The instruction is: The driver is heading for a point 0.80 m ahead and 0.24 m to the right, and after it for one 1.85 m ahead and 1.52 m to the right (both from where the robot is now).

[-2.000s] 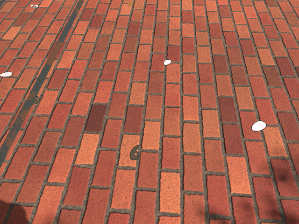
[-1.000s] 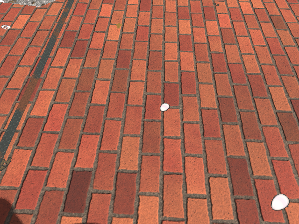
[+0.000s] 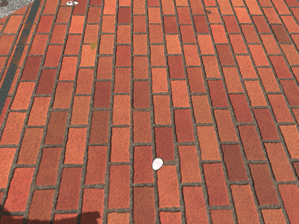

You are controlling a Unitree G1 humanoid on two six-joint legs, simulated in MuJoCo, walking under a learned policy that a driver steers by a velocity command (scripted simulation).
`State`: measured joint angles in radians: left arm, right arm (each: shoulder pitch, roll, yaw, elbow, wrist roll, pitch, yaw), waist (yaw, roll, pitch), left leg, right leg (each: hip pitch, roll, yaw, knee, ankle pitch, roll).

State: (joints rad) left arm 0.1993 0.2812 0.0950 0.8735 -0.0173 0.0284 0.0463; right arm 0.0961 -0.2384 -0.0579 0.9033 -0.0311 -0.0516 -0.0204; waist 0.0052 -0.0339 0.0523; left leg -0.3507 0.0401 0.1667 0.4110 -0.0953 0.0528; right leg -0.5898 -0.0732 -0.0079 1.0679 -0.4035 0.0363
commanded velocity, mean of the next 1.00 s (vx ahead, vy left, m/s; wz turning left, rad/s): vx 0.39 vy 0.00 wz -0.52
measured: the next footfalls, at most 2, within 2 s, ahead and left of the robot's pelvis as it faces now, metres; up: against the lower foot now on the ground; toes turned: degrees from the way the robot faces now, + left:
right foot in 0.24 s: +0.06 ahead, -0.14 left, +0.00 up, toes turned -12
left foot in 0.68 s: +0.43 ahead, +0.00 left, +0.00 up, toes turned -25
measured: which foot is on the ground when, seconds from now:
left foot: down 0.00-0.22, up 0.24-0.66, down 0.68-1.00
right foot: up 0.00-0.22, down 0.24-0.70, up 0.72-1.00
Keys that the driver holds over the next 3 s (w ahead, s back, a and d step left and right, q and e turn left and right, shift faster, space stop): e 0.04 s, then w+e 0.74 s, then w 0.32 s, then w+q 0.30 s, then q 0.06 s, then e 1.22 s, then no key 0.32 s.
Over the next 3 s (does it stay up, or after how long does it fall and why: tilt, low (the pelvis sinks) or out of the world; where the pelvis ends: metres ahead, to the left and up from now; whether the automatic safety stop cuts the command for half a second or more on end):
stays up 0.73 -0.39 0.00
